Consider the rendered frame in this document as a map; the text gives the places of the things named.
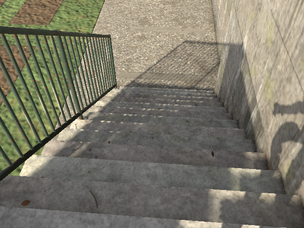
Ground stairs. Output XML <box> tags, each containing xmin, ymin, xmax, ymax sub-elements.
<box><xmin>0</xmin><ymin>85</ymin><xmax>304</xmax><ymax>228</ymax></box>

